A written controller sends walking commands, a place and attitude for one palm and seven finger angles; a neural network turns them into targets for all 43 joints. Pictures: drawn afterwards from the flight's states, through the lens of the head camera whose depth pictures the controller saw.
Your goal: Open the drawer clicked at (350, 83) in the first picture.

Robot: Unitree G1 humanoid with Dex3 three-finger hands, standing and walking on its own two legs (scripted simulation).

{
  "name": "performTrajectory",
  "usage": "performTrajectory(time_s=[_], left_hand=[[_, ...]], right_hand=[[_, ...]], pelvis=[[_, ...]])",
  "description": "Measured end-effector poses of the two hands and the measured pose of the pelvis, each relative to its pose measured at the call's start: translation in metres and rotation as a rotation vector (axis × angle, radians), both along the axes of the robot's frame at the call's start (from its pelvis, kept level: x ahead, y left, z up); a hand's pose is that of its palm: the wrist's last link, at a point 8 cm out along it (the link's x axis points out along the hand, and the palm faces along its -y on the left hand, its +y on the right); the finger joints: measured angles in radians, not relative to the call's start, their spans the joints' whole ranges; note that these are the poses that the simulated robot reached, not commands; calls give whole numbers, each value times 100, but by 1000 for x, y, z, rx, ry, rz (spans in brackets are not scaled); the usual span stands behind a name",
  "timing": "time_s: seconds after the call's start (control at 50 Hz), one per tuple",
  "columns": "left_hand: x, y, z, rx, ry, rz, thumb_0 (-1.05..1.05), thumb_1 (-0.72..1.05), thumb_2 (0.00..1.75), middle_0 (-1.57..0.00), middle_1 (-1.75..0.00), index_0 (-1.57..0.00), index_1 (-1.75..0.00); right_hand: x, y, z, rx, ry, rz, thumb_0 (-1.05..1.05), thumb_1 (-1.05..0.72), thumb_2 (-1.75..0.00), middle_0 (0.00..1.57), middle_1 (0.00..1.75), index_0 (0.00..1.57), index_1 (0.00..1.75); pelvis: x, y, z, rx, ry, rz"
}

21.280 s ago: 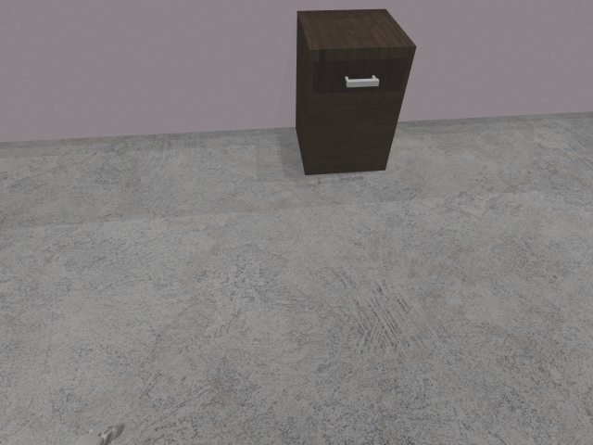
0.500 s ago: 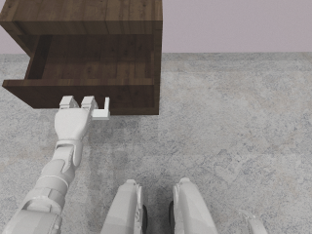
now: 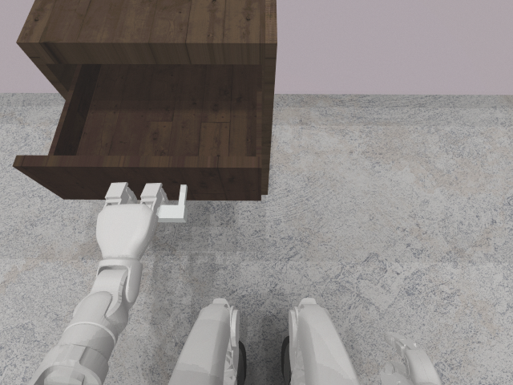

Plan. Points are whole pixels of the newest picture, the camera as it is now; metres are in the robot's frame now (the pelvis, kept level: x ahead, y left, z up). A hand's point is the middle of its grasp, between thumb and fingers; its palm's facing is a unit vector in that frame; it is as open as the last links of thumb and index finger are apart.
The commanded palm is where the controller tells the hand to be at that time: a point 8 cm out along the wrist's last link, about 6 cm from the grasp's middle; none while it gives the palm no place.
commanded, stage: pull the drawer open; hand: left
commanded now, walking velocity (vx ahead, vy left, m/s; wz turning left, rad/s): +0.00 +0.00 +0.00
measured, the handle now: (148, 201) +0.40 +0.21 -0.06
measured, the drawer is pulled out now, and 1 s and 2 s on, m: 0.21 0.29 0.29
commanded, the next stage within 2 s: open the thumb to release the handle in 1.34 s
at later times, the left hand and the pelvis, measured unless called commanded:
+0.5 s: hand (138, 255) +0.31 +0.22 -0.09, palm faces -0.04 -0.06 -1.00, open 5.5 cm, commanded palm +0.28 +0.22 -0.04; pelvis +0.00 +0.00 +0.00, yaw +0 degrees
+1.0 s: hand (135, 280) +0.27 +0.22 -0.09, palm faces -0.06 -0.06 -1.00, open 5.5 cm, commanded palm +0.24 +0.22 -0.04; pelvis +0.00 -0.01 +0.00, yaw +1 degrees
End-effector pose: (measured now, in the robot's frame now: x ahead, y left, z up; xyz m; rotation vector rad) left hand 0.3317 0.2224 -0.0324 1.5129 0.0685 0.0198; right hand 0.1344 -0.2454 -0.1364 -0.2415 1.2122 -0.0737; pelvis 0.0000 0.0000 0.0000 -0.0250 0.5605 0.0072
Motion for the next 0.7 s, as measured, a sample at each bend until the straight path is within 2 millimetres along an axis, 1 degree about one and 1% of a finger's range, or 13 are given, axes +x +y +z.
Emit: performTrajectory(time_s=[0.16, 0.7], left_hand=[[-14, -1, 0, -1, 3, 3, 1, 72, 82, -30, -135, -42, -135], [-53, -2, 1, -4, 21, 18, 1, 72, 81, -30, -135, -42, -135]], right_hand=[[9, 0, 2, -2, -23, 15, 1, -91, -90, 20, 30, 20, 30], [38, 5, 0, 17, -92, 51, 1, -91, -90, 20, 30, 20, 30]], pelvis=[[0, -1, 1, 0, -8, 3], [3, -7, -2, 11, -14, 1]])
